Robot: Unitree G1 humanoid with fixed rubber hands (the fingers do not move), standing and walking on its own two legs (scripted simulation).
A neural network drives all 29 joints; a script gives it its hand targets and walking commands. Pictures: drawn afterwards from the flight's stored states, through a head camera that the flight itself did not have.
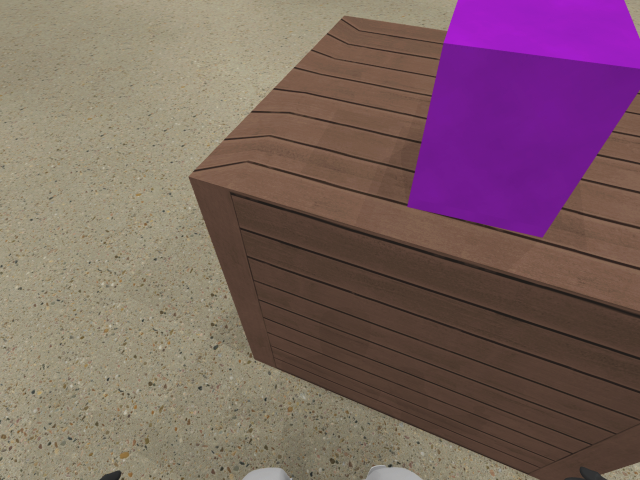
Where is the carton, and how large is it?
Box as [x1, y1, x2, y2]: [407, 0, 639, 236]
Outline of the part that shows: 458,0 443,43 407,206 528,234 542,236 639,89 638,35 623,0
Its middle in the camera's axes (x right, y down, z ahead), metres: +0.26 -0.19 +0.55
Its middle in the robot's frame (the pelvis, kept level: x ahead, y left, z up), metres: +0.58 -0.22 +0.16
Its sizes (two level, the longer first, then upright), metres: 0.210 0.200 0.250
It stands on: a pedestal, 0.77 m high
